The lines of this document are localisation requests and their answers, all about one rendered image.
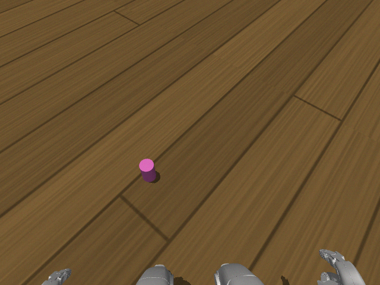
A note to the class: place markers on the left robot hand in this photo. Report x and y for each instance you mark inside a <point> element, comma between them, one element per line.
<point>58,277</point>

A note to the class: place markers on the right robot hand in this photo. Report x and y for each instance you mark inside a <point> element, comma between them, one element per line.
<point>346,272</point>

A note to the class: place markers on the can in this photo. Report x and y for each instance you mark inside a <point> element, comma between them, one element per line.
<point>147,170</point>

